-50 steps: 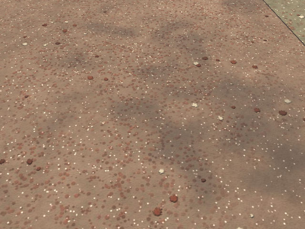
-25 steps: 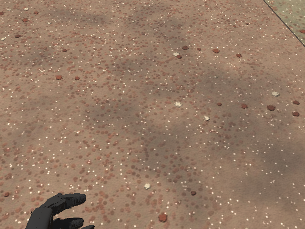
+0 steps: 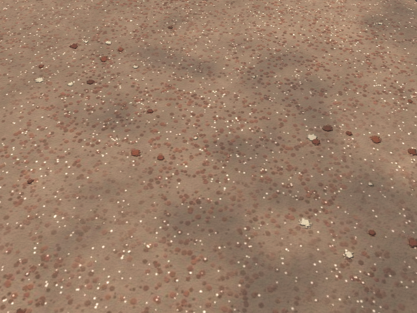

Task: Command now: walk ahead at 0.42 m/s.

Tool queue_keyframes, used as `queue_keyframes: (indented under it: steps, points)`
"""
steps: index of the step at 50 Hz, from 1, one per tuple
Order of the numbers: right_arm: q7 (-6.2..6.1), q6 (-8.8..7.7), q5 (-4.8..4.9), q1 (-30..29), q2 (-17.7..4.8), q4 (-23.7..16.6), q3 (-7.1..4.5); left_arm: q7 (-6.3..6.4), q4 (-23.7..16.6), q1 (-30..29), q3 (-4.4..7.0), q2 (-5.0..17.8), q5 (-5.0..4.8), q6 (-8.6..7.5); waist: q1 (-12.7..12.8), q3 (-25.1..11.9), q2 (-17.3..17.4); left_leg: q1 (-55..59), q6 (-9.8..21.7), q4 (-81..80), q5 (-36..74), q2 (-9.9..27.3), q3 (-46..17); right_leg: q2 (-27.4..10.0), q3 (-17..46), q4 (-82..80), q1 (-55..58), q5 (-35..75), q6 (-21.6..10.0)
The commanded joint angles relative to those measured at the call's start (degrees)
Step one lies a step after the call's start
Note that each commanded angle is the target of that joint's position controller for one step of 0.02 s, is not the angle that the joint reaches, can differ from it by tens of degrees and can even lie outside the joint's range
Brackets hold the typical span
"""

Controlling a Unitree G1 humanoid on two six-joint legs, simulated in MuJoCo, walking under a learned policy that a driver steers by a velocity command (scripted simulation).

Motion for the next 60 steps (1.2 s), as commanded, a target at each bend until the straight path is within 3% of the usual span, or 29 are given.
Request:
queue_keyframes:
  steps: [1, 2, 3, 4, 5, 6, 7, 8, 9, 10, 12, 15, 18, 21, 23, 24, 25, 26, 27, 28, 31, 39, 60]
  points:
    - [0.89, -1.25, -0.24, -3.7, -5.8, -5.0, -1.29, 0.63, -1.2, 0.5, 2.10, 9.9, 0.06, 0.79, -2.6, 2.3, -5.5, 2.7, 1.9, -3.5, -3.8, -1.8, 0.5, -17.8, 7.1, 2.8, 0.2, 26.6, -7.6]
    - [0.93, -1.46, -0.57, 0.2, -7.1, -4.1, -1.95, 0.78, -1.5, -0.8, 2.21, 10.4, 0.21, 1.27, -4.9, -0.5, -6.6, 8.5, 2.9, -4.4, -4.3, -3.7, 1.8, -16.9, 6.4, 8.0, 1.0, 36.3, -6.3]
    - [0.79, -1.68, -1.00, 8.1, -9.2, -1.6, -3.11, 0.90, -1.8, -1.5, 1.87, 9.7, 0.40, 1.70, -8.8, -5.5, -6.2, 18.8, 4.4, -6.2, -0.1, -5.4, 3.3, -13.7, 4.6, 17.5, -0.2, 43.0, -4.4]
    - [0.40, -1.76, -1.94, 15.9, -13.0, 0.2, -4.07, 1.07, -2.9, -0.3, 0.96, 7.8, 1.38, 1.67, -10.8, -13.6, -2.2, 34.5, 7.2, -2.7, 18.5, 1.5, -2.3, -10.0, 2.4, 31.0, -8.3, 32.1, -1.8]
    - [0.20, -1.04, -2.66, 19.5, -17.0, 1.1, -4.62, 0.44, -2.0, 8.9, -1.36, 0.4, 2.13, 0.88, -7.6, -22.4, 13.0, 57.3, 18.1, -1.4, 32.8, 17.5, -23.6, -0.3, 0.7, 54.2, -30.7, -8.1, 2.8]
    - [0.53, -0.48, -1.61, 21.6, -12.4, 1.4, -3.57, 0.25, 0.1, 10.0, -0.63, 3.9, 0.80, 0.10, -9.5, -28.9, 10.7, 57.5, 20.5, -5.6, 31.0, 19.0, -31.9, 1.2, 10.8, 63.7, -33.5, -22.9, 3.3]
    - [0.60, -0.35, -1.10, 16.9, -10.3, 0.7, -2.79, 0.26, -1.2, 4.9, 0.63, 8.3, -0.80, -0.13, -9.0, -20.8, 6.6, 50.0, 17.7, -6.8, 29.2, 16.4, -23.3, -1.8, 11.8, 65.5, -36.6, -21.0, 2.6]
    - [0.38, -0.35, -1.11, 11.5, -8.3, -0.3, -2.13, 0.75, -2.4, 0.1, 0.54, 7.9, -0.94, 0.13, -7.4, -14.3, 2.9, 42.2, 15.4, -8.2, 28.1, 13.5, -16.8, -4.9, 9.0, 62.4, -37.5, -17.1, 2.7]
    - [0.33, -0.46, -1.24, 7.8, -6.5, -0.5, -1.47, 1.32, -2.6, -2.4, 0.70, 7.3, -0.13, 0.76, -5.9, -9.7, 0.1, 34.7, 14.1, -10.5, 27.3, 11.2, -12.8, -7.0, 7.7, 58.2, -36.1, -13.9, 3.2]
    - [0.26, -0.66, -1.74, 6.1, -5.2, -0.2, -1.06, 1.69, -2.6, -2.2, 0.91, 6.7, 0.38, 1.72, -3.9, -8.6, 1.1, 29.0, 13.0, -12.4, 26.1, 9.6, -10.2, -8.9, 7.8, 54.3, -31.3, -10.9, 3.3]
    - [0.50, -0.88, -2.69, 4.4, -4.6, 0.7, -0.79, 1.98, -1.7, 0.0, 0.32, 3.4, 0.71, 3.37, -1.7, -8.3, 2.8, 22.3, 13.1, -14.7, 26.8, 7.5, -6.2, -9.0, 6.8, 47.1, -23.6, -7.9, 4.0]
    - [-0.09, -0.57, -2.55, 3.1, -6.6, 1.7, -1.18, 2.59, -2.2, -2.4, -0.10, 2.7, 1.24, 4.53, -1.4, -9.0, 3.9, 19.5, 13.4, -15.9, 23.1, 6.5, -3.4, -8.5, 5.6, 35.1, -18.9, -4.1, 4.6]
    - [-0.81, 0.71, -1.98, 3.9, -7.8, 2.9, -1.30, 2.69, -2.3, -5.5, 0.42, 4.5, 1.20, 5.75, -2.9, -8.2, 3.8, 18.1, 12.5, -18.6, 2.0, 6.6, -4.8, -8.2, 5.1, 29.0, -16.2, 1.3, 4.2]
    - [-1.21, 1.76, -1.39, 3.3, -6.6, 3.7, -0.73, 2.66, -2.2, -8.1, 0.63, 4.2, 1.58, 5.90, -2.6, -3.5, 2.9, 14.6, 9.9, -19.7, -21.3, 4.7, -6.0, -7.5, 3.9, 19.6, -12.9, 5.3, 2.6]
    - [-1.25, 1.99, -1.40, 6.4, -4.6, 5.2, 0.01, 2.73, -2.1, -8.8, 0.72, 5.3, 2.50, 5.45, -3.0, -1.3, 0.4, 13.6, 5.9, -18.1, -27.9, 1.8, -5.7, -9.7, 6.3, 12.5, -10.0, 11.1, 1.1]
    - [-1.18, 1.90, -1.90, 8.6, -4.7, 5.6, -0.11, 2.93, -2.2, -9.0, 1.13, 8.0, 2.14, 5.26, -5.0, -1.0, -3.4, 13.0, 3.9, -15.9, -28.2, -1.1, -3.9, -11.9, 7.8, 12.9, -9.2, 15.0, 0.1]
    - [-1.45, 2.18, -1.65, 10.4, -4.9, 5.7, -0.37, 2.73, -1.1, -10.0, 1.73, 9.4, 1.11, 5.18, -6.8, -0.3, -8.1, 15.5, 2.7, -15.5, -25.1, -4.1, -0.6, -10.4, 7.1, 13.3, -13.5, 7.4, -0.6]
    - [-1.83, 2.54, -1.77, 8.4, -5.4, 5.8, -0.38, 2.38, -0.8, -10.2, 1.32, 6.6, 0.99, 4.81, -5.3, 0.0, -7.1, 19.4, 2.0, -13.3, -22.1, -4.5, 0.7, -9.3, 6.8, 11.8, -17.1, 3.5, 0.1]
    - [-2.11, 2.89, -1.58, 7.6, -5.0, 5.5, -0.35, 2.23, -0.4, -10.8, 0.83, 4.9, 1.42, 4.40, -5.4, -0.5, -7.3, 21.4, 2.0, -12.1, -19.3, -4.5, 1.1, -9.2, 6.8, 10.9, -18.0, 4.3, 0.9]
    - [-2.31, 3.21, -1.55, 7.7, -4.5, 5.8, -0.25, 2.07, -0.1, -11.5, 0.71, 4.7, 1.62, 4.03, -5.6, -0.9, -7.5, 22.4, 2.3, -11.2, -16.4, -4.4, 1.2, -8.9, 6.5, 11.0, -17.8, 7.1, 1.5]
    - [-2.30, 3.52, -1.57, 8.1, -5.0, 6.5, -0.45, 2.06, 1.3, -10.9, 0.71, 5.1, 1.26, 3.35, -5.3, -2.9, -6.1, 24.5, 2.7, -9.7, -9.6, -4.0, 1.3, -8.6, 5.9, 12.5, -15.4, 12.6, 1.6]
    - [-2.38, 4.26, -1.09, 8.0, -4.7, 8.3, -0.65, 2.48, 4.0, -10.5, 0.43, 5.1, 1.04, 3.90, -4.7, -3.0, -2.8, 26.1, 2.4, -8.5, -3.9, -3.7, 1.4, -7.7, 5.0, 13.5, -13.6, 15.9, 1.3]
    - [-3.06, 4.43, -1.04, 9.7, -4.1, 12.4, -0.49, 3.02, 7.7, -9.8, 0.02, 3.4, 1.23, 4.85, -4.5, 0.3, -2.2, 24.6, 2.2, -10.7, -10.8, -3.1, 0.5, -6.3, 3.7, 11.4, -14.1, 8.7, 2.0]
Keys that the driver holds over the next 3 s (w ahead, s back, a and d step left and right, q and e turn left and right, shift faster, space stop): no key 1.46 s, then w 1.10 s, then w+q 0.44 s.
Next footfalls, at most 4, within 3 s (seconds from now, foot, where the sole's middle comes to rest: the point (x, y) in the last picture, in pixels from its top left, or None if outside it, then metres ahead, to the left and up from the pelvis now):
0.08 left None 0.24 0.13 -0.78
0.46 right None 0.23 -0.11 -0.78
1.78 right None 0.29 -0.12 -0.78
2.28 left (206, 252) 0.67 0.09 -0.78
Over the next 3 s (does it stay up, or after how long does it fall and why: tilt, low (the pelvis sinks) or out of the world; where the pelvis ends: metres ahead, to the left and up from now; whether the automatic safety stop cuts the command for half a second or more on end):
stays up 0.90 -0.06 0.00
